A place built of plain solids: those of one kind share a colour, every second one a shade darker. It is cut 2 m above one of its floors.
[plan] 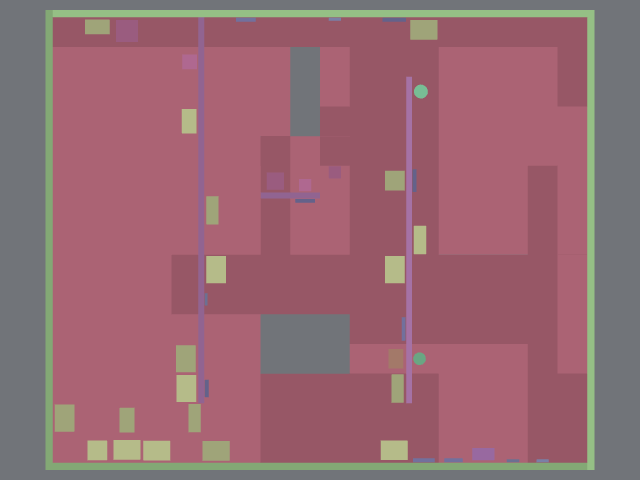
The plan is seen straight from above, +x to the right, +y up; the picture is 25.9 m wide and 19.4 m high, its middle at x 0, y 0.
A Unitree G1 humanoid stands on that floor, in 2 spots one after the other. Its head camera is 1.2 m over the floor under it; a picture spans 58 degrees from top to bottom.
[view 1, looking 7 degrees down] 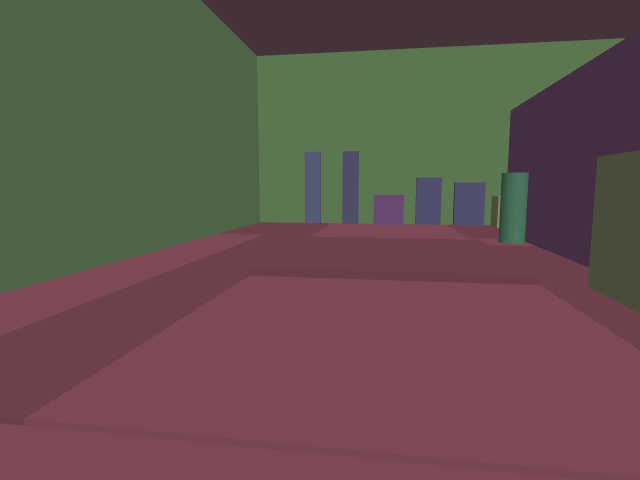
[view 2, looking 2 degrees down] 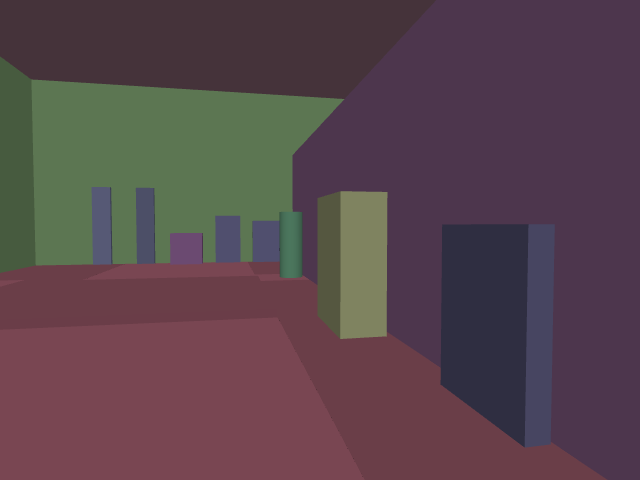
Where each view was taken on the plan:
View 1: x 6.60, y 4.80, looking -81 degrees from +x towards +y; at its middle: floor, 8.62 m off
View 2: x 5.40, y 4.80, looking -102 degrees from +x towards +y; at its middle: crate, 5.34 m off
